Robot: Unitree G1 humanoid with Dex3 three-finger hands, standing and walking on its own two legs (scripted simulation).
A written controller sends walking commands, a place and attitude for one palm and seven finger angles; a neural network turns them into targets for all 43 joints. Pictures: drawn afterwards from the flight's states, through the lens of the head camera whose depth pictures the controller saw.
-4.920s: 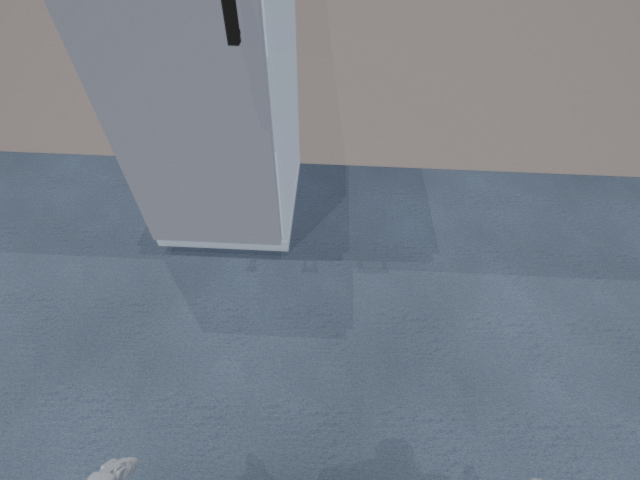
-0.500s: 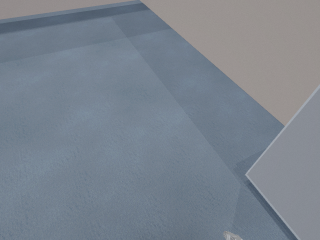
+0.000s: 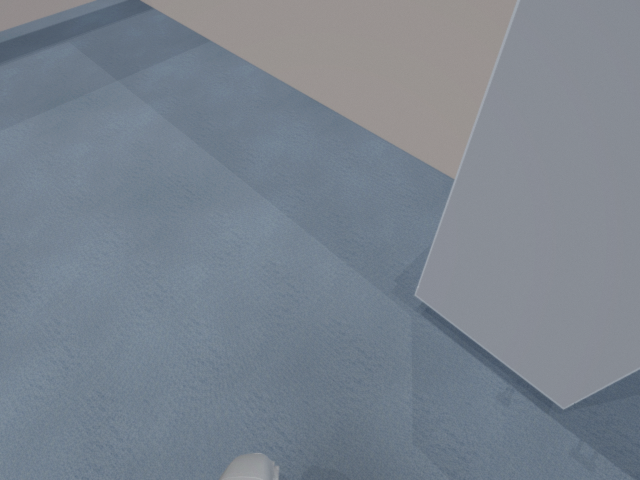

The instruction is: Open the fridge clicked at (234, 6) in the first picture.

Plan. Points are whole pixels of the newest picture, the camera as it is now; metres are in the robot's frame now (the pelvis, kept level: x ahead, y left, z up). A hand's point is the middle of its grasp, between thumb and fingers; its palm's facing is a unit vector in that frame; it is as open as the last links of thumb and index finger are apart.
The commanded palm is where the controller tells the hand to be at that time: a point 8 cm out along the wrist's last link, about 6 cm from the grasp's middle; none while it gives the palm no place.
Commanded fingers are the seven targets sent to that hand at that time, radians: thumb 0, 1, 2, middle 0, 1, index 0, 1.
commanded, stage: turn to face it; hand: right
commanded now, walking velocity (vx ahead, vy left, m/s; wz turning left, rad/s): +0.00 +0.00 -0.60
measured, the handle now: out of the picture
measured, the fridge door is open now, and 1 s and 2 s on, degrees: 0 0 0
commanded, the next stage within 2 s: take the last steps up to it in 1.18 s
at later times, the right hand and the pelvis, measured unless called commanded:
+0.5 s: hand out of the picture -0.01 -0.13 -0.14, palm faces +0.34 +0.90 -0.26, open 7.4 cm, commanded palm none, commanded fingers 0.00 -0.90 -0.90 0.20 0.30 0.20 0.30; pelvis -0.03 +0.07 +0.00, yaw -20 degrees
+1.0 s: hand out of the picture -0.10 -0.20 -0.16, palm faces +0.57 +0.78 -0.25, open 7.4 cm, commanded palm none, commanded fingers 0.00 -0.90 -0.90 0.20 0.30 0.20 0.30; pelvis -0.05 +0.02 +0.00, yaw -34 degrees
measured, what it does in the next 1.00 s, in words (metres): steps on the spot, turning right: left foot, then right foot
